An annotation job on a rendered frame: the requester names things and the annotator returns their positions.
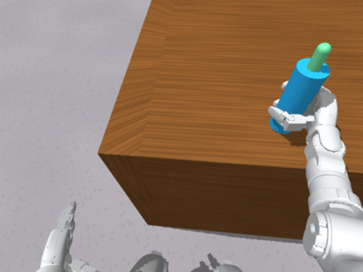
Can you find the bottle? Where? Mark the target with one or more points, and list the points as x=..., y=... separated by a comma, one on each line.
x=306, y=80

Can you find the right robot arm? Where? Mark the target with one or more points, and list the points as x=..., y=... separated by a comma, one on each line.
x=334, y=229

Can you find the right robot hand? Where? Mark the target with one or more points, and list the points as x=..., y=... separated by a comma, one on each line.
x=321, y=111

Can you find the left robot hand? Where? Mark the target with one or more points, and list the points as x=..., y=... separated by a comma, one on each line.
x=56, y=251

